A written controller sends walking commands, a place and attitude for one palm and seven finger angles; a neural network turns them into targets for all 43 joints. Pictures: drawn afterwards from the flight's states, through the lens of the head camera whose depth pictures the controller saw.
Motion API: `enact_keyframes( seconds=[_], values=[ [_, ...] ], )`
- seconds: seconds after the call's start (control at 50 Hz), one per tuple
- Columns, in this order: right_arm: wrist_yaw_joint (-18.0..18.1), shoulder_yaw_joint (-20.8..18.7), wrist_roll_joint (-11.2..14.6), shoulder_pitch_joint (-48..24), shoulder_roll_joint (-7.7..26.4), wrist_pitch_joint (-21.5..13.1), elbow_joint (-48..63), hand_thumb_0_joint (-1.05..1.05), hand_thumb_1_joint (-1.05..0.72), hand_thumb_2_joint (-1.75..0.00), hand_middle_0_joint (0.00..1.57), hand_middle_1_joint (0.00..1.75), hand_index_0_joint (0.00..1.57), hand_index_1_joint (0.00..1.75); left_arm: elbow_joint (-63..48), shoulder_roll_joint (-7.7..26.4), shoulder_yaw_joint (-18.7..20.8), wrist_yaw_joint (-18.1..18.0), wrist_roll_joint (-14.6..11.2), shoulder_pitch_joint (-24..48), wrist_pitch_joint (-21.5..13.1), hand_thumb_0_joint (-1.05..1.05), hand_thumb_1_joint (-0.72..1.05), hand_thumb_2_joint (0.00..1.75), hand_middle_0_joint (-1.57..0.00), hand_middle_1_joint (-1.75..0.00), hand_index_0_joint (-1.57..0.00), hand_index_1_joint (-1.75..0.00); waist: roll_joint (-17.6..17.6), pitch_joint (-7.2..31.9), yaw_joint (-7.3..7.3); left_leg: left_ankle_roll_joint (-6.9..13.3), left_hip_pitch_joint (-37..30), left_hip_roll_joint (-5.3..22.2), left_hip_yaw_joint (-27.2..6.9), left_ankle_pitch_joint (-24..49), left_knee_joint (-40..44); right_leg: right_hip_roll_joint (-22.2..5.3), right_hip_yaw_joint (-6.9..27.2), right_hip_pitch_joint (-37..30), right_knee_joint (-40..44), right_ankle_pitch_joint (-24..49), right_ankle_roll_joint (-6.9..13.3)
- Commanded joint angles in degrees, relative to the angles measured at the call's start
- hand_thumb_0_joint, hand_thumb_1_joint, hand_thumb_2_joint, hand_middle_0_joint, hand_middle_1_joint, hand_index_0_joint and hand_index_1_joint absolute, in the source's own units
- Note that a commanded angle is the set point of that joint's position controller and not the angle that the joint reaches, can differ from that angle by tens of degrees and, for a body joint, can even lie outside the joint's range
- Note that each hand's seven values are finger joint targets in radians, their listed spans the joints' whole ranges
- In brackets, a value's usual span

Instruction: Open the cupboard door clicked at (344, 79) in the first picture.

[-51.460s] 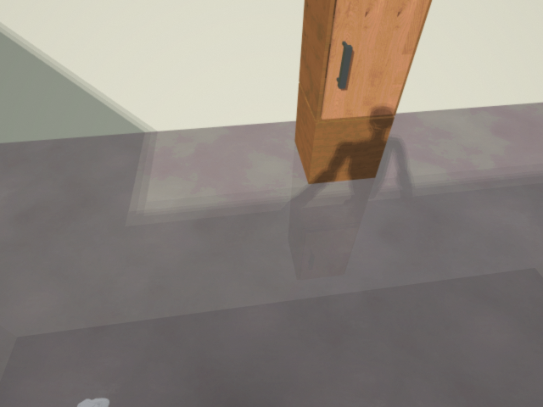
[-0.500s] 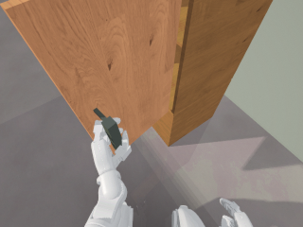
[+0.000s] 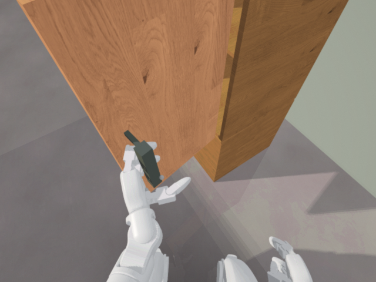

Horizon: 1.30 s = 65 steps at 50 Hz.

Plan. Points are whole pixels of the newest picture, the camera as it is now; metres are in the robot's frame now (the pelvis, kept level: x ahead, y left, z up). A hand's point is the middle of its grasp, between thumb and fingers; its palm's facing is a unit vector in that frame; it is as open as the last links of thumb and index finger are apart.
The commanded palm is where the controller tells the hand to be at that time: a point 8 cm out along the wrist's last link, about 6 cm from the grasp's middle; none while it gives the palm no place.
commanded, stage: open thumb and fingers to let go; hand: left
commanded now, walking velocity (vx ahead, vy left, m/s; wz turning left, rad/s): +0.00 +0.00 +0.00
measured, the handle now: (143, 160) +0.37 +0.12 +0.02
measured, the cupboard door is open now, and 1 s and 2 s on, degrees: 100 100 100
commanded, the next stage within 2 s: slide the hand sideways off the handle in 0.38 s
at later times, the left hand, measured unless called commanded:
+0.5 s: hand (161, 177) +0.33 +0.08 +0.02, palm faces +0.30 -0.95 -0.02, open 15.2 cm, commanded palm +0.29 +0.12 +0.02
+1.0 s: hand (146, 207) +0.26 +0.10 +0.02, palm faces -0.13 -0.99 +0.02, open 16.5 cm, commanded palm +0.24 +0.15 +0.02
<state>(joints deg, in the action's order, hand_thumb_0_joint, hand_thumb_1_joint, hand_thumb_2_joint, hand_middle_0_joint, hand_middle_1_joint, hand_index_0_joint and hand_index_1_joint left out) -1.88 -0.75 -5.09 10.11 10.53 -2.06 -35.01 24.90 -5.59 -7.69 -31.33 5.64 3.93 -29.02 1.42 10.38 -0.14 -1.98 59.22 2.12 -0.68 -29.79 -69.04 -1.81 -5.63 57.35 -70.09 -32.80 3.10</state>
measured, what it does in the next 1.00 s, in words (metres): stands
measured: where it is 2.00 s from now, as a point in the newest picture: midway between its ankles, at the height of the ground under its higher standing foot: outside the picture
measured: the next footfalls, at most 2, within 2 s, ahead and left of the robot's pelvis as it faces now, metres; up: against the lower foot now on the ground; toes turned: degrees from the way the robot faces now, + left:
none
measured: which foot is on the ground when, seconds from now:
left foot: down 0.00-1.00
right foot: down 0.00-1.00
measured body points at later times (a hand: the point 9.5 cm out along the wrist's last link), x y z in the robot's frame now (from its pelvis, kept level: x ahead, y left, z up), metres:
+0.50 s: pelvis -0.01 +0.01 +0.00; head +0.08 +0.01 +0.44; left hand +0.30 +0.13 +0.02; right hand +0.15 -0.21 -0.12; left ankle +0.03 +0.14 -0.63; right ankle +0.01 -0.09 -0.63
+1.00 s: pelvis +0.00 +0.03 -0.01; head +0.09 +0.03 +0.43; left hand +0.26 +0.15 +0.02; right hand +0.18 -0.20 -0.11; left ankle +0.03 +0.14 -0.63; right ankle +0.01 -0.09 -0.63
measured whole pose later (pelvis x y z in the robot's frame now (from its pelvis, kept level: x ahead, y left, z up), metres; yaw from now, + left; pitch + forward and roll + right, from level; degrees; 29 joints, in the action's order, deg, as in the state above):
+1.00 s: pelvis +0.00 +0.03 -0.01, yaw -1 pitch +20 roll -1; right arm -2.1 -0.2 -0.9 12.1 12.5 -0.5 -25.8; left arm 6.3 3.4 -10.5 -1.5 -1.5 -10.4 -26.0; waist 1.4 10.1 -0.1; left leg 1.0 61.9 1.4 0.8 -32.6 -74.7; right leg -2.6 -4.0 59.3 -73.7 -34.0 0.3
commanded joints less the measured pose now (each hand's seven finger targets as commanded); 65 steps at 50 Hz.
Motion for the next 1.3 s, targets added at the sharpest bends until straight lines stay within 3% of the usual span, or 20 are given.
enact_keyframes(
  seconds=[0.0, 0.14, 0.2, 0.34, 0.42, 0.46, 0.48, 0.5, 0.54, 0.58, 0.62, 0.66, 0.7, 0.72, 0.78, 0.84, 0.86, 1.0, 1.14, 1.28],
  values=[
    [0.38, -2.29, -0.16, -1.06, 5.55, -2.08, 6.71, 0.0, -0.9, -0.9, 0.2, 0.3, 0.2, 0.3, -10.84, -1.87, -1.62, -0.56, 2.16, 12.65, -3.96, 0.0, -0.5, 0.3, -0.29, -1.15, -0.29, -1.15, -5.84, 17.35, -2.32, 2.48, -9.91, -2.98, 0.49, 11.44, 5.88, 1.0, 4.71, -11.87, 12.28, 18.4, -1.86],
    [0.31, -2.25, -0.17, -1.13, 5.53, -2.08, 7.36, 0.0, -0.9, -0.9, 0.2, 0.3, 0.2, 0.3, -11.23, -2.92, -1.97, -1.53, 2.33, 11.91, -3.25, 0.0, -0.5, 0.3, -0.23, -0.8, -0.23, -0.8, -5.13, 19.86, -1.38, 2.35, -11.01, -2.9, 0.31, 13.11, 6.49, 1.51, 3.72, -12.5, 11.2, 18.98, -1.45],
    [0.33, -2.14, -0.23, -1.03, 5.62, -2.1, 6.9, 0.0, -0.9, -0.9, 0.2, 0.3, 0.2, 0.3, -10.9, -3.18, -2.4, -2.11, 2.71, 14.6, -2.83, 0.0, -0.5, 0.3, -0.21, -0.65, -0.21, -0.65, -5.04, 18.23, -2.28, 2.38, -11.03, -2.77, 0.06, 11.62, 6.66, 1.63, 3.38, -10.83, 11.56, 16.83, -1.48],
    [0.31, -2.02, -0.42, -1.15, 5.5, -2.19, 7.07, 0.0, -0.9, -0.9, 0.2, 0.3, 0.2, 0.3, -10.85, -3.89, -2.81, -2.77, 3.35, 14.51, -2.22, 0.0, -0.5, 0.3, -0.15, -0.3, -0.15, -0.3, -3.57, 18.87, -1.91, 2.19, -11.52, -2.65, -0.1, 11.95, 7.07, 1.82, 2.76, -10.32, 11.03, 16.29, -1.18],
    [0.51, -1.97, -0.26, -1.3, 5.58, -2.23, 6.97, 0.0, -0.9, -0.9, 0.2, 0.3, 0.2, 0.3, -9.97, -2.99, -1.34, -2.78, 2.36, 13.78, -1.87, 0.0, -0.5, 0.3, -0.15, -0.3, -0.15, -0.3, -5.87, 17.97, -2.09, 2.25, -10.71, -2.6, -0.23, 11.45, 7.02, 1.91, 2.97, -10.78, 11.63, 15.8, -1.33],
    [0.45, -1.89, -0.13, -1.71, 5.52, -2.19, 6.66, 0.0, -0.9, -0.9, 0.2, 0.3, 0.2, 0.3, -9.94, -3.34, -1.43, -2.91, 2.12, 16.01, -2.14, 0.0, -0.5, 0.3, -0.15, -0.3, -0.15, -0.3, -4.76, 17.17, -2.14, 2.18, -10.62, -2.7, -0.28, 10.1, 7.2, 1.78, 3.01, -9.94, 11.74, 13.95, -1.36],
    [0.3, -2.07, -0.03, 1.28, 7.82, -1.35, 5.89, 0.0, -0.9, -0.9, 0.2, 0.3, 0.2, 0.3, -10.41, 2.17, -13.34, 8.81, 9.26, 14.47, -3.47, 0.0, -0.5, 0.3, -0.15, -0.3, -0.15, -0.3, -5.11, 16.15, -7.01, 3.08, -11.41, -2.45, 0.13, 9.68, 5.12, 1.22, 4.49, -7.79, 11.13, 17.02, -1.39],
    [0.57, -2.41, 0.48, 1.95, 7.39, -1.04, 7.07, 0.0, -0.9, -0.9, 0.2, 0.3, 0.2, 0.3, -13.96, 6.39, -8.46, 14.79, 7.01, 18.31, -5.58, 0.0, -0.5, 0.3, -0.15, -0.3, -0.15, -0.3, -3.61, 18.68, -5.48, 3.37, -10.92, -2.72, -0.16, 10.53, 4.48, 0.74, 4.77, -9.33, 10.35, 18.9, -0.86],
    [1.0, -2.48, 1.63, 1.69, 7.75, -0.89, 8.72, 0.0, -0.9, -0.9, 0.2, 0.3, 0.2, 0.3, -16.75, 7.19, -9.74, 24.39, 3.64, 17.37, -6.79, 0.0, -0.5, 0.3, -0.15, -0.3, -0.15, -0.3, -1.55, 20.97, -4.9, 3.51, -12.94, -2.88, -0.43, 11.28, 4.32, 0.91, 5.09, -9.5, 9.44, 19.69, -0.61],
    [1.27, -2.07, 3.38, 1.38, 7.93, -1.33, 10.47, 0.0, -0.9, -0.9, 0.2, 0.3, 0.2, 0.3, -16.37, 4.88, -10.76, 32.33, -3.41, 14.17, -4.99, 0.0, -0.5, 0.3, -0.15, -0.3, -0.15, -0.3, -0.88, 18.61, -5.13, 3.49, -14.01, -2.81, -1.05, 10.71, 5.31, 1.19, 4.55, -8.55, 10.46, 18.07, -0.62],
    [1.59, -1.61, 4.84, 0.7, 8.13, -1.79, 12.0, 0.0, -0.9, -0.9, 0.2, 0.3, 0.2, 0.3, -17.22, 2.22, -9.59, 35.31, -10.18, 11.8, -2.3, 0.0, -0.5, 0.3, -0.15, -0.3, -0.15, -0.3, -1.82, 17.19, -4.34, 3.41, -14.24, -2.8, -1.36, 9.87, 6.61, 1.59, 3.92, -8.9, 11.45, 15.43, -0.68],
    [1.59, -1.97, 5.28, 1.03, 8.62, -1.81, 12.6, 0.0, -0.9, -0.9, 0.2, 0.3, 0.2, 0.3, -17.41, 3.3, -6.01, 34.94, -12.88, 5.56, -0.37, 0.0, -0.5, 0.3, -0.15, -0.3, -0.15, -0.3, -4.88, 17.17, -2.82, 3.17, -13.99, -2.61, -1.78, 11.28, 7.17, 1.82, 2.83, -9.52, 10.83, 15.92, -0.89],
    [1.14, -2.23, 5.09, 0.96, 8.52, -1.81, 13.75, 0.0, -0.9, -0.9, 0.2, 0.3, 0.2, 0.3, -20.08, 3.84, -5.1, 33.31, -12.29, 1.55, -0.03, 0.0, -0.5, 0.3, -0.15, -0.3, -0.15, -0.3, -5.43, 18.19, -1.82, 3.1, -13.47, -2.65, -1.59, 12.6, 6.89, 1.69, 2.56, -9.96, 9.68, 16.88, -1.0],
    [0.85, -2.1, 4.83, 0.73, 8.65, -1.77, 14.51, 0.0, -0.9, -0.9, 0.2, 0.3, 0.2, 0.3, -20.83, 5.82, -3.87, 32.51, -11.15, -1.33, -0.02, 0.0, -0.5, 0.3, -0.15, -0.3, -0.15, -0.3, -3.37, 18.21, -0.41, 2.96, -12.7, -2.8, -1.61, 14.09, 6.85, 1.62, 2.48, -10.13, 8.49, 17.64, -0.65],
    [0.08, -2.43, 4.22, 1.02, 8.36, -1.44, 15.2, 0.0, -0.9, -0.9, 0.2, 0.3, 0.2, 0.3, -24.03, 7.06, -3.98, 30.87, -8.19, -4.9, -1.11, 0.0, -0.5, 0.3, -0.15, -0.3, -0.15, -0.3, -5.67, 17.05, -1.13, 2.96, -11.75, -2.54, -1.42, 14.15, 5.67, 1.57, 2.68, -8.89, 7.46, 18.27, -0.8],
    [-0.23, -2.39, 4.04, 0.27, 8.15, -1.08, 16.62, 0.0, -0.9, -0.9, 0.2, 0.3, 0.2, 0.3, -27.64, 8.27, -4.23, 30.54, -6.43, -8.27, -1.51, 0.0, -0.5, 0.3, -0.15, -0.3, -0.15, -0.3, -2.89, 16.24, -0.45, 2.83, -11.08, -2.63, -1.33, 13.47, 5.4, 1.58, 2.9, -7.96, 6.57, 16.92, -0.48],
    [-0.18, -2.34, 4.15, 0.09, 8.11, -1.03, 16.8, 0.0, -0.9, -0.9, 0.2, 0.3, 0.2, 0.3, -28.29, 7.5, -5.04, 30.6, -6.46, -8.28, -1.41, 0.0, -0.5, 0.3, -0.15, -0.3, -0.15, -0.3, -3.16, 15.35, -1.25, 2.85, -11.11, -2.57, -1.39, 12.27, 5.17, 1.64, 2.8, -6.72, 6.68, 15.84, -0.6],
    [0.74, -2.02, 4.23, -0.07, 8.07, -0.96, 18.25, 0.0, -0.9, -0.9, 0.2, 0.3, 0.2, 0.3, -34.67, 9.45, -3.62, 31.09, -7.19, -11.44, -0.04, 0.0, -0.5, 0.3, -0.15, -0.3, -0.15, -0.3, -1.18, 15.98, -0.95, 2.64, -11.6, -2.58, -2.22, 10.52, 4.93, 1.96, 2.45, -5.16, 5.96, 13.18, -0.58],
    [1.56, -1.74, 4.23, 0.22, 7.65, -1.67, 19.32, 0.0, -0.9, -0.9, 0.2, 0.3, 0.2, 0.3, -40.43, 11.44, -1.58, 32.28, -8.62, -19.25, 0.63, 0.0, -0.5, 0.3, -0.15, -0.3, -0.15, -0.3, -1.78, 17.68, -0.4, 2.59, -11.36, -2.63, -2.42, 14.37, 3.64, 2.15, 2.28, -6.7, 4.59, 16.93, -0.71],
    [1.9, -1.63, 4.37, 0.16, 7.71, -2.6, 19.91, 0.0, -0.9, -0.9, 0.2, 0.3, 0.2, 0.3, -42.6, 11.85, -1.85, 34.32, -9.34, -23.14, 0.42, 0.0, -0.5, 0.3, -0.15, -0.3, -0.15, -0.3, -1.33, 15.41, -1.14, 2.63, -9.43, -2.61, -2.71, 11.3, 2.75, 2.29, 2.08, -4.23, 4.21, 13.91, -0.77]
  ],
)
